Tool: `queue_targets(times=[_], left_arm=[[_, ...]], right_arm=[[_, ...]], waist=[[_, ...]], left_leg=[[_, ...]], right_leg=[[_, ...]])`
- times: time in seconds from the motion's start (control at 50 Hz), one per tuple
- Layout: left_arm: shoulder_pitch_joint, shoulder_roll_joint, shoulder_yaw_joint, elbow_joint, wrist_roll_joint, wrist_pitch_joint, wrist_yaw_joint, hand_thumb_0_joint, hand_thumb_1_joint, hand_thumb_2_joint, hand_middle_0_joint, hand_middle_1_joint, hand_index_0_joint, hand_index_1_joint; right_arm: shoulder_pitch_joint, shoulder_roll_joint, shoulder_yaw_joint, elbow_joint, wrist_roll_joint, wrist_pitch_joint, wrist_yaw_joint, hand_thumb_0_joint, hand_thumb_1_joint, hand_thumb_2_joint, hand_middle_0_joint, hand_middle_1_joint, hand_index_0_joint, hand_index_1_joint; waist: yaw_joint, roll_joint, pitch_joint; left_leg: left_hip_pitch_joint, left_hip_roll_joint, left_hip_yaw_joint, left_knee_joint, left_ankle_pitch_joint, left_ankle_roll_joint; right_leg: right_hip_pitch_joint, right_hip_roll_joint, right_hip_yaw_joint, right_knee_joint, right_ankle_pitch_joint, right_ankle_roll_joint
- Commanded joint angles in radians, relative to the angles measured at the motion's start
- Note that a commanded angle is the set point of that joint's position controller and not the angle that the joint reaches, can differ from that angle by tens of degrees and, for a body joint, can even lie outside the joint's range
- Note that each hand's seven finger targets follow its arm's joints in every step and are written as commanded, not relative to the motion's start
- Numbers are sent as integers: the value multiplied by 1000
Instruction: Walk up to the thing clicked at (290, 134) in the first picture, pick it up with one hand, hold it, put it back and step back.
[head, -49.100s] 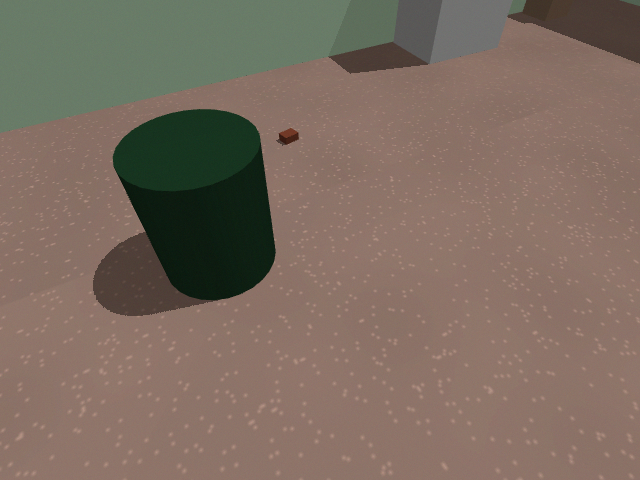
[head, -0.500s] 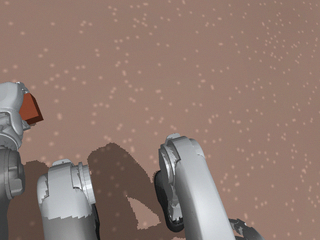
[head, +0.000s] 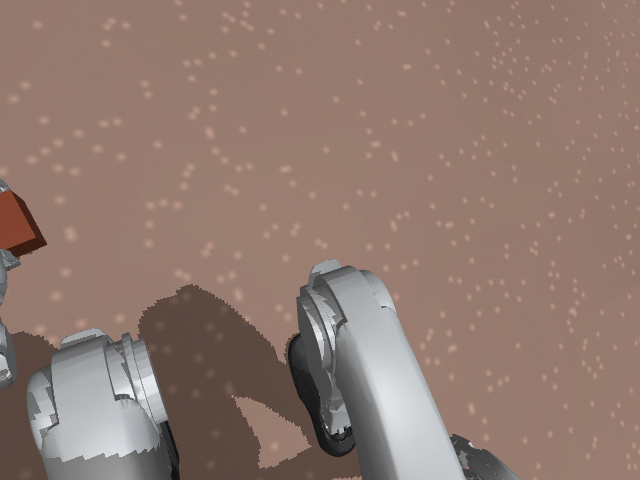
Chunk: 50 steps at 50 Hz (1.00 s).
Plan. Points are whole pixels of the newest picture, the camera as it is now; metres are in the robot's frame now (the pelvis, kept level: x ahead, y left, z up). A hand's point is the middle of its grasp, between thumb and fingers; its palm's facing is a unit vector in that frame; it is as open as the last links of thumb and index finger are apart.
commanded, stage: rest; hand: left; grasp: from above
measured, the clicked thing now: out of the picture +0.46 +0.28 -0.25
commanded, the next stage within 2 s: open in 1.08 s
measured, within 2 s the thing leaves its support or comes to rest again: neither
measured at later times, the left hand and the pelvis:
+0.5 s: hand out of the picture +0.45 +0.28 -0.24, palm faces -0.39 -0.18 -0.90, open 9.5 cm; pelvis +0.00 +0.01 +0.00, yaw -3 degrees
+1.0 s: hand out of the picture +0.45 +0.28 -0.25, palm faces -0.41 -0.17 -0.90, open 9.5 cm; pelvis -0.01 +0.01 -0.01, yaw -4 degrees
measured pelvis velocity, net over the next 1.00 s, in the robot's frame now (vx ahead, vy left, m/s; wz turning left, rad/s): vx -0.01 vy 0.01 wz -0.07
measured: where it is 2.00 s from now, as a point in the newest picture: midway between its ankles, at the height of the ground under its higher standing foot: (251, 453)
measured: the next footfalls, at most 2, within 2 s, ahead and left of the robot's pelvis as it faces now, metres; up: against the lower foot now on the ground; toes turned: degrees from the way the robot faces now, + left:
none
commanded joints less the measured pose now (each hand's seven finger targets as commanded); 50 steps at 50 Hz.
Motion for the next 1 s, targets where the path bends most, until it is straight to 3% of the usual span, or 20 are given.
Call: queue_targets(times=[0.0, 0.02, 0.04, 0.06, 0.08, 0.18, 0.26, 0.3, 0.32, 0.36, 0.38, 0.4, 0.48, 0.52, 0.62, 0.8, 0.9, 0.98], left_arm=[[-283, 242, 1, -93, 10, -13, 49, 0, 745, 545, -1135, -416, -1134, -417], [-287, 250, 10, -65, 17, -14, 53, 0, 761, 552, -1141, -420, -1141, -421], [-279, 265, 14, -80, 15, -20, 58, 0, 768, 543, -1143, -423, -1145, -421], [-292, 259, 6, -78, 19, -25, 59, 0, 777, 564, -1163, -414, -1159, -419], [-291, 261, 4, -75, 14, -29, 65, 0, 779, 551, -1165, -413, -1162, -416], [-317, 242, -32, -54, 19, -42, 82, 0, 819, 567, -1179, -443, -1181, -440], [-276, 272, -9, -36, 26, -34, 109, 0, 832, 569, -1192, -442, -1193, -440], [-295, 288, -5, -30, 32, -28, 117, 0, 833, 539, -1185, -441, -1192, -433], [-266, 278, -2, -29, 29, -23, 124, 0, 832, 537, -1183, -435, -1189, -428], [-289, 282, -5, -15, 32, -15, 133, 0, 847, 528, -1189, -443, -1200, -432], [-291, 283, -11, -4, 32, -9, 134, 0, 841, 531, -1180, -447, -1191, -435], [-259, 315, 23, -15, 27, -4, 144, 0, 823, 534, -1176, -440, -1183, -432], [-280, 294, 4, 6, 18, 11, 146, 0, 792, 533, -1146, -453, -1155, -442], [-273, 323, 23, 27, 6, 10, 143, 0, 794, 534, -1147, -455, -1157, -445], [-306, 318, 0, 27, 4, -6, 124, 0, 775, 519, -1136, -451, -1145, -441], [-298, 313, -51, 49, 6, -40, 126, 0, 813, 519, -1167, -449, -1176, -439], [-293, 355, -33, 39, 13, -35, 163, 0, 796, 538, -1166, -450, -1169, -447], [-300, 334, -44, 59, 4, -17, 176, 0, 771, 538, -1142, -447, -1144, -445]], right_arm=[[233, -293, -80, 15, -1, -5, -4, 0, -888, -894, 201, 300, 200, 300], [239, -299, -75, 16, -8, -11, 0, 0, -888, -894, 201, 300, 200, 300], [231, -304, -74, 17, -8, -14, 0, 0, -888, -895, 201, 300, 200, 300], [231, -301, -70, 12, -12, -19, 2, 0, -890, -895, 201, 300, 200, 300], [225, -305, -69, 17, -9, -22, 3, 0, -891, -896, 201, 300, 200, 300], [219, -314, -55, 19, -26, -53, 20, 0, -891, -896, 201, 300, 200, 300], [216, -332, -47, 28, -31, -64, 32, 0, -893, -897, 201, 300, 200, 300], [214, -329, -38, 25, -37, -71, 42, 0, -894, -898, 201, 300, 200, 300], [201, -340, -43, 19, -35, -71, 43, 0, -892, -897, 201, 300, 200, 300], [206, -341, -35, 19, -43, -77, 54, 0, -893, -897, 201, 300, 200, 300], [198, -342, -33, 18, -39, -82, 58, 0, -893, -898, 201, 300, 200, 300], [206, -349, -33, 26, -41, -79, 58, 0, -894, -898, 200, 300, 200, 300], [201, -352, -25, 15, -43, -91, 71, 0, -896, -899, 200, 300, 200, 300], [195, -356, -16, 21, -41, -98, 75, 0, -895, -899, 200, 301, 200, 301], [188, -359, 1, 9, -40, -113, 80, 0, -897, -900, 200, 301, 200, 301], [163, -372, 28, 8, -40, -148, 90, 0, -897, -901, 200, 301, 200, 301], [169, -394, 28, 16, -43, -157, 92, 0, -900, -903, 200, 301, 200, 301], [159, -389, 37, 8, -39, -166, 102, 0, -899, -902, 200, 301, 200, 301]], waist=[[-34, 381, -656], [-50, 371, -633], [-36, 376, -637], [-53, 372, -637], [-45, 381, -640], [-74, 403, -614], [-57, 423, -618], [-70, 445, -606], [-54, 441, -618], [-79, 446, -594], [-82, 435, -574], [-66, 435, -604], [-86, 438, -584], [-85, 448, -562], [-111, 405, -526], [-118, 418, -488], [-111, 444, -516], [-130, 415, -496]], left_leg=[[453, 9, 134, -256, 206, 64], [462, 11, 132, -243, 211, 64], [449, 11, 129, -246, 199, 64], [453, 12, 130, -233, 205, 66], [455, 13, 127, -238, 202, 64], [474, 18, 118, -217, 218, 60], [500, 18, 110, -236, 247, 50], [503, 21, 108, -230, 258, 49], [520, 23, 102, -240, 270, 45], [506, 24, 102, -230, 260, 48], [494, 26, 101, -223, 252, 50], [501, 26, 101, -229, 273, 50], [493, 26, 98, -224, 270, 50], [484, 28, 88, -232, 245, 49], [468, 29, 72, -223, 196, 54], [476, 34, 52, -224, 178, 46], [493, 38, 57, -232, 211, 41], [471, 41, 47, -215, 222, 42]], right_leg=[[396, 22, -155, -209, 224, -94], [377, 18, -163, -202, 231, -92], [378, 21, -163, -204, 218, -93], [390, 21, -162, -205, 230, -91], [388, 23, -163, -206, 226, -92], [378, 26, -176, -201, 249, -87], [389, 29, -189, -190, 266, -89], [389, 28, -191, -181, 280, -90], [386, 30, -196, -181, 284, -90], [385, 31, -195, -183, 282, -88], [379, 33, -195, -184, 281, -89], [414, 38, -192, -193, 300, -88], [408, 35, -194, -186, 296, -87], [389, 33, -202, -182, 267, -89], [386, 29, -207, -188, 234, -83], [377, 33, -221, -180, 223, -81], [422, 47, -217, -194, 255, -84], [417, 43, -221, -193, 273, -79]])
